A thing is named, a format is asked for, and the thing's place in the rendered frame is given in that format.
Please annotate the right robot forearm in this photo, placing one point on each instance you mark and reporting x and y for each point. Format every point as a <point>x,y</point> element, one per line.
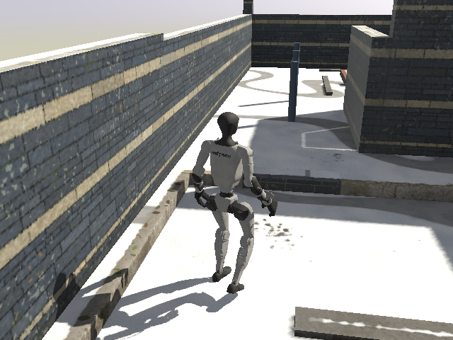
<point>260,194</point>

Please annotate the right robot hand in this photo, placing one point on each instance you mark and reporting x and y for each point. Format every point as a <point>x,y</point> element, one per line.
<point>272,207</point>

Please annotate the left robot thigh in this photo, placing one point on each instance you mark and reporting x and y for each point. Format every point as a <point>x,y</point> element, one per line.
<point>222,219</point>

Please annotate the left robot foot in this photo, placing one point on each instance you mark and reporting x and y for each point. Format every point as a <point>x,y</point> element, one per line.
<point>217,276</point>

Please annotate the right robot upper arm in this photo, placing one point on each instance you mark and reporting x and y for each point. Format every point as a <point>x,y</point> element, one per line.
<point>246,154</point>

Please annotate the left robot forearm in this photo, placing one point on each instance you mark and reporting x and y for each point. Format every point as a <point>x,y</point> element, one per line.
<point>198,183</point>

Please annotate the left robot upper arm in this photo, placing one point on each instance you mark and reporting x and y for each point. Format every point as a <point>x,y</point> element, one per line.
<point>199,170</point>

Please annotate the left robot hand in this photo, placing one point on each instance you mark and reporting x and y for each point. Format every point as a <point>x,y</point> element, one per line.
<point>204,195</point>

